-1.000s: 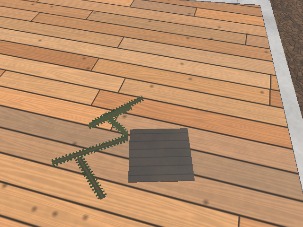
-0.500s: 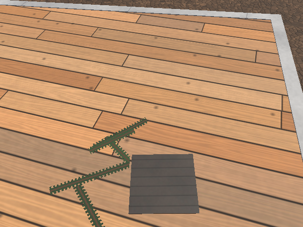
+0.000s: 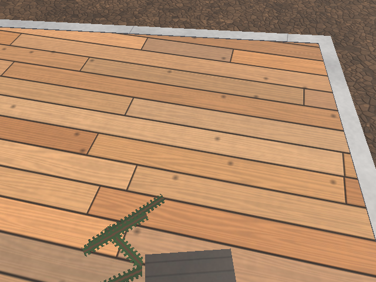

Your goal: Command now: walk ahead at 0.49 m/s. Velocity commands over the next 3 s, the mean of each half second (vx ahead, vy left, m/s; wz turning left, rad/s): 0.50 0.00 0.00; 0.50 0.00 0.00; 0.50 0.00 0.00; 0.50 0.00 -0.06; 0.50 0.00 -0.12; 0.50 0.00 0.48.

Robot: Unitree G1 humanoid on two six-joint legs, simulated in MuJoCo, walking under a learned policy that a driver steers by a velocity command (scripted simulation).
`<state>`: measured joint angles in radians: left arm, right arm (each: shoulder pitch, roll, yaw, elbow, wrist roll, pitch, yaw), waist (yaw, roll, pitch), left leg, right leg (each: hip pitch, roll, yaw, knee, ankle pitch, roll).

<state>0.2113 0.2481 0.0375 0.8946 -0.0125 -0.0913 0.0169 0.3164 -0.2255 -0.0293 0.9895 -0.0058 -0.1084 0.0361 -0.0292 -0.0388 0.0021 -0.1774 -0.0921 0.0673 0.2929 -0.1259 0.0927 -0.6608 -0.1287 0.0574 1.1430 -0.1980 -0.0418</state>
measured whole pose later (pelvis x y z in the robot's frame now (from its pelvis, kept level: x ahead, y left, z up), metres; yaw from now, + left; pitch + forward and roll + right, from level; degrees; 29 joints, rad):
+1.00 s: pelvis +0.55 -0.01 -0.01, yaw +1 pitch +2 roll +0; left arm 0.30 0.25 0.05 0.97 -0.02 -0.10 0.00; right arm 0.17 -0.24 -0.05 0.90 0.00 -0.10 0.04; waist 0.00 -0.02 0.03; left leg -0.36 -0.04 0.06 0.47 -0.15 0.07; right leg -0.39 -0.04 0.03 1.19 -0.37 -0.05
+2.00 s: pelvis +1.10 -0.03 -0.02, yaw -1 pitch +2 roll -2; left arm 0.42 0.24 0.07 1.02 -0.02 -0.06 0.01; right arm -0.01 -0.23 -0.05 0.85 0.01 -0.11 0.03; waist 0.07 0.01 0.01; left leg -0.49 0.04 0.01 0.49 -0.04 0.06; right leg 0.04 0.01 -0.01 0.37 -0.43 0.00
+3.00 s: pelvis +1.61 -0.05 -0.02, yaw +13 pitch +1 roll -3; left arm 0.32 0.26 0.10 0.98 -0.01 -0.07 0.03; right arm 0.04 -0.24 -0.07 0.81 0.02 -0.01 0.05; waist 0.07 0.02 0.02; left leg -0.61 0.09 0.05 0.68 -0.12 0.08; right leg 0.10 -0.05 -0.31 0.28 -0.37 0.06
